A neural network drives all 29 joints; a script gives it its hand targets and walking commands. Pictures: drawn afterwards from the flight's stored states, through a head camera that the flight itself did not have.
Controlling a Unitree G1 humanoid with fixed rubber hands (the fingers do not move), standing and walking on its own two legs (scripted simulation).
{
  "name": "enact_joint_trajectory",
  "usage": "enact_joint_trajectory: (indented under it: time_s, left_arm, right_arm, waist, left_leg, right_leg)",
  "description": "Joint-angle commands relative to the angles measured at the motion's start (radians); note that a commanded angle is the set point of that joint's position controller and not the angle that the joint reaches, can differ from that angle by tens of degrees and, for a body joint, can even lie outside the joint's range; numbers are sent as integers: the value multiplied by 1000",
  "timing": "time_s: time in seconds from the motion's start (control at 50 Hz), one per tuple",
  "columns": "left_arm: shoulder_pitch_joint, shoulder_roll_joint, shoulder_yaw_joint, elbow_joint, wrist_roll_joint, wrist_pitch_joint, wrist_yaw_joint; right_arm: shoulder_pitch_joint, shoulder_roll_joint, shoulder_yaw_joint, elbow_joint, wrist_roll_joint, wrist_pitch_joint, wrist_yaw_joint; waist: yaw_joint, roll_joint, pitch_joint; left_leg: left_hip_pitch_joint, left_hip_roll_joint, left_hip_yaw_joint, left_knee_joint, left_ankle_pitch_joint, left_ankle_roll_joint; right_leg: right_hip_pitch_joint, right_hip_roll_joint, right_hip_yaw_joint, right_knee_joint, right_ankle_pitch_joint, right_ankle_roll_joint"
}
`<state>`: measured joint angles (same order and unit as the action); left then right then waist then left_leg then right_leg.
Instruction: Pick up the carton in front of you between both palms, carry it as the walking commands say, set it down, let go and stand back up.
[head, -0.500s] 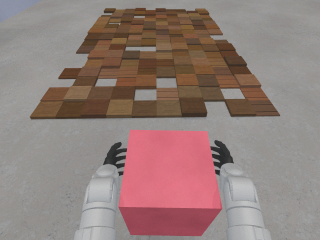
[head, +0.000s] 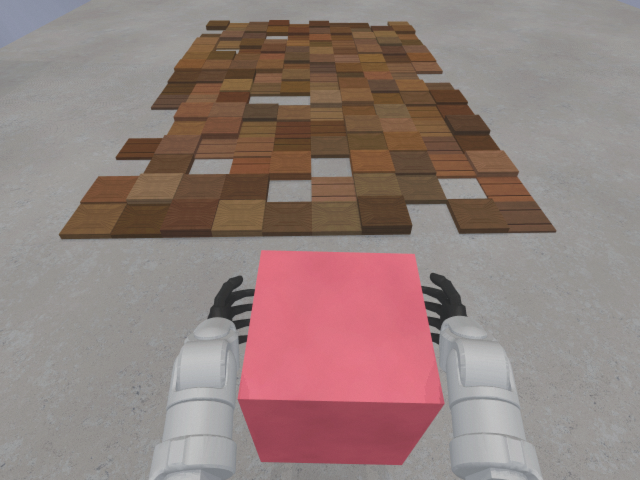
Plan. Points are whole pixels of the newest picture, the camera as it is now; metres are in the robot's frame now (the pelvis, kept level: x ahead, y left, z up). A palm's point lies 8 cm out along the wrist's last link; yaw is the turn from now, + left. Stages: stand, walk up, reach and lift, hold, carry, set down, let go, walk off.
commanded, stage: hold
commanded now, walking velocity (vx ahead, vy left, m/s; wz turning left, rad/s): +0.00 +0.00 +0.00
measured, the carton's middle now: (334, 362) +0.29 +0.00 -0.03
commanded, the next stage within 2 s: carry in 0.26 s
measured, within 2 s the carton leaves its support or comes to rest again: neither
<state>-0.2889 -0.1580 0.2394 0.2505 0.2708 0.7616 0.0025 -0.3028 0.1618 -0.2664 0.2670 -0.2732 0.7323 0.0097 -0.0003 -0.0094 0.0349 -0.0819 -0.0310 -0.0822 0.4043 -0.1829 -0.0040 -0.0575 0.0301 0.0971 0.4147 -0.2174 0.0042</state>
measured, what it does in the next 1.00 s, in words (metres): walks ahead: left foot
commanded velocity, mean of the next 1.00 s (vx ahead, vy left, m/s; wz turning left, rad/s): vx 0.39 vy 0.00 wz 0.00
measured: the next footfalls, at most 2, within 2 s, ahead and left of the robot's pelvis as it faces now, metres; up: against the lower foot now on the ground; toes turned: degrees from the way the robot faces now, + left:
left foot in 0.74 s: +0.25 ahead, +0.08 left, +0.00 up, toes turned +8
right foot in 1.14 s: +0.54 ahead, -0.16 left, +0.00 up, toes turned -17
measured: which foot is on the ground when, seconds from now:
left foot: down 0.00-0.46, up 0.48-0.72, down 0.74-1.00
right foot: down 0.00-0.76, up 0.78-1.00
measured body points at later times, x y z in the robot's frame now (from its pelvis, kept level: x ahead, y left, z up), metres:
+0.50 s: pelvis +0.05 -0.02 -0.01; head +0.01 -0.03 +0.44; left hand +0.35 +0.12 +0.07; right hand +0.34 -0.19 +0.06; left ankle +0.03 +0.12 -0.73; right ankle +0.02 -0.12 -0.74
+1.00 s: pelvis +0.28 -0.01 +0.00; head +0.27 -0.01 +0.45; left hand +0.55 +0.11 +0.09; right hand +0.52 -0.19 +0.09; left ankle +0.21 +0.08 -0.74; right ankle +0.36 -0.15 -0.70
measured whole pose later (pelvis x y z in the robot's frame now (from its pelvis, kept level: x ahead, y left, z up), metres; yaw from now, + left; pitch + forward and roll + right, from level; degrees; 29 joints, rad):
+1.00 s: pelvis +0.28 -0.01 +0.00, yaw -5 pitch +5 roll +0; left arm -0.04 -0.13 0.07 -0.46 0.05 1.24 0.13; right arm -0.04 0.13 -0.06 -0.46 -0.05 1.23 -0.13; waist -0.04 0.02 -0.15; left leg -0.10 0.03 0.22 0.28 -0.27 0.02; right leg -0.59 -0.10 -0.13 0.73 -0.21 0.01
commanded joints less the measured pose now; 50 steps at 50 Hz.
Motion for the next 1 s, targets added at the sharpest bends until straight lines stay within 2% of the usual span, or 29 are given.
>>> enact_joint_trajectory:
  time_s: [0.0, 0.22, 0.24, 0.28, 0.3, 0.32, 0.34, 0.36, 0.4, 0.42, 0.44, 0.46, 0.48, 0.5, 0.52, 0.54, 0.58, 0.64, 0.66, 0.7, 0.72, 0.74, 0.76, 0.78, 0.8, 0.82, 0.84, 0.88, 0.98]
  left_arm:
    - [-570, -921, -573, -54, -261, -41, -233]
    - [-501, -913, -587, -102, -272, -36, -224]
    - [-522, -902, -591, -114, -274, -30, -227]
    - [-550, -910, -620, -154, -304, -25, -226]
    - [-575, -914, -643, -184, -319, -21, -225]
    - [-590, -920, -668, -208, -337, -12, -223]
    - [-595, -929, -699, -238, -361, -2, -219]
    - [-599, -927, -725, -266, -384, 12, -215]
    - [-592, -930, -779, -329, -431, 54, -204]
    - [-594, -926, -790, -357, -447, 78, -195]
    - [-558, -903, -789, -367, -447, 105, -179]
    - [-506, -869, -779, -375, -437, 133, -162]
    - [-473, -852, -764, -400, -426, 161, -144]
    - [-446, -840, -762, -435, -425, 190, -126]
    - [-433, -828, -766, -481, -431, 216, -108]
    - [-421, -822, -777, -526, -443, 239, -94]
    - [-383, -822, -800, -599, -465, 279, -78]
    - [-273, -821, -826, -675, -489, 338, -65]
    - [-249, -821, -833, -702, -498, 356, -62]
    - [-205, -821, -851, -758, -520, 388, -58]
    - [-199, -810, -854, -783, -530, 404, -57]
    - [-206, -806, -857, -824, -544, 424, -57]
    - [-261, -780, -869, -859, -563, 442, -57]
    - [-292, -775, -878, -868, -581, 451, -58]
    - [-304, -787, -877, -862, -595, 455, -60]
    - [-300, -803, -873, -852, -603, 456, -61]
    - [-307, -814, -870, -846, -602, 453, -59]
    - [-270, -823, -858, -828, -589, 452, -48]
    - [-169, -789, -816, -782, -520, 457, -16]
  right_arm:
    - [-517, 916, 568, -10, 247, -19, 234]
    - [-451, 904, 585, -60, 258, -12, 228]
    - [-480, 898, 593, -80, 264, -4, 230]
    - [-470, 904, 608, -105, 281, 3, 223]
    - [-482, 906, 630, -132, 295, 9, 218]
    - [-494, 909, 651, -162, 307, 16, 210]
    - [-483, 913, 672, -193, 318, 29, 199]
    - [-472, 912, 691, -227, 324, 45, 189]
    - [-463, 904, 737, -315, 345, 90, 161]
    - [-468, 893, 751, -353, 354, 118, 151]
    - [-468, 892, 773, -380, 374, 150, 144]
    - [-467, 880, 797, -407, 392, 179, 136]
    - [-489, 863, 818, -430, 414, 206, 130]
    - [-482, 855, 842, -451, 445, 232, 123]
    - [-464, 854, 861, -476, 470, 256, 115]
    - [-429, 853, 874, -500, 490, 279, 105]
    - [-367, 846, 885, -555, 510, 317, 86]
    - [-263, 843, 895, -645, 521, 374, 60]
    - [-227, 845, 889, -668, 520, 391, 54]
    - [-156, 843, 872, -711, 515, 421, 46]
    - [-112, 837, 861, -727, 512, 435, 43]
    - [-80, 814, 846, -741, 496, 446, 38]
    - [-102, 805, 831, -737, 486, 451, 30]
    - [-128, 807, 828, -769, 494, 459, 23]
    - [-162, 818, 834, -793, 504, 465, 18]
    - [-197, 822, 844, -816, 518, 469, 15]
    - [-232, 826, 855, -832, 531, 468, 14]
    - [-234, 829, 881, -842, 559, 477, 17]
    - [-178, 781, 885, -812, 580, 494, 27]
  waist:
    - [-2, 10, -236]
    - [0, 10, -254]
    - [3, 38, -262]
    - [-3, 54, -260]
    - [-10, 75, -243]
    - [-12, 127, -245]
    - [-11, 157, -272]
    - [-9, 165, -297]
    - [0, 134, -344]
    - [2, 82, -366]
    - [13, -97, -352]
    - [25, -256, -297]
    - [27, -252, -259]
    - [30, -171, -264]
    - [30, -116, -294]
    - [29, -102, -325]
    - [28, -147, -362]
    - [29, -163, -360]
    - [25, -151, -354]
    - [11, -75, -394]
    - [-6, -10, -435]
    - [-23, 224, -454]
    - [-31, 296, -402]
    - [-30, 191, -366]
    - [-27, 109, -346]
    - [-24, 50, -342]
    - [-21, 45, -327]
    - [-21, 85, -313]
    - [-19, 125, -257]
  left_leg:
    - [109, -49, 12, -63, 52, -2]
    - [135, -50, 6, -66, 155, -5]
    - [0, 128, 13, 3, 17, 16]
    - [-70, 141, -60, -83, -439, 35]
    - [-84, 166, -110, -120, -575, 52]
    - [-94, 213, -174, -155, -581, 79]
    - [-85, 249, -223, -187, -530, 106]
    - [-82, 270, -228, -187, -461, 124]
    - [-179, 229, -127, -110, -411, 116]
    - [-242, 170, -33, -29, -413, 81]
    - [-355, 93, 91, 179, -362, 26]
    - [-566, 34, 172, 355, -310, -6]
    - [-670, 65, 156, 393, -335, -4]
    - [-689, 88, 138, 396, -324, 1]
    - [-675, 90, 147, 369, -299, 0]
    - [-640, 76, 174, 336, -259, -3]
    - [-565, 46, 218, 261, -181, -11]
    - [-458, 31, 263, 127, -104, -15]
    - [-378, 25, 284, 54, -52, -15]
    - [-4, 20, 314, -45, 24, 4]
    - [215, 120, 210, -38, -44, 35]
    - [370, 379, -192, -146, -259, 134]
    - [383, 505, -429, -188, -234, 252]
    - [318, 519, -421, -187, -176, 276]
    - [251, 491, -346, -190, -134, 259]
    - [190, 462, -264, -225, -178, 223]
    - [138, 430, -177, -256, -197, 189]
    - [87, 371, -34, -279, -123, 156]
    - [62, 294, 146, -249, 87, 127]
  right_leg:
    - [-43, 51, -24, -91, 58, -6]
    - [-8, 56, -20, -92, 156, 0]
    - [-133, -112, 2, -13, 36, -18]
    - [-220, -80, 14, -20, -353, -26]
    - [-283, -56, -8, 21, -433, -21]
    - [-282, -24, -76, 119, -333, -8]
    - [-300, -6, -123, 200, -227, -1]
    - [-298, -16, -139, 194, -175, 0]
    - [-130, -26, -157, 36, -152, -16]
    - [-45, -49, -110, -34, -182, -28]
    - [7, -185, 112, -151, -336, -73]
    - [118, -336, 361, -249, -383, -145]
    - [159, -396, 436, -249, -233, -204]
    - [178, -390, 392, -230, -107, -217]
    - [198, -371, 314, -211, -13, -203]
    - [207, -336, 229, -193, 62, -181]
    - [203, -276, 109, -169, 162, -150]
    - [147, -262, 39, -148, 181, -146]
    - [96, -253, 6, -124, 161, -137]
    - [-136, -209, -89, 24, 148, -97]
    - [-308, -182, -137, 164, 88, -64]
    - [-567, -88, -231, 448, -125, -4]
    - [-747, -41, -194, 597, -299, -15]
    - [-782, -107, -127, 702, -311, -32]
    - [-783, -144, -116, 736, -277, -39]
    - [-756, -171, -109, 702, -213, -38]
    - [-717, -183, -118, 626, -162, -29]
    - [-646, -162, -172, 503, -76, -7]
    - [-535, -105, -271, 205, 71, 6]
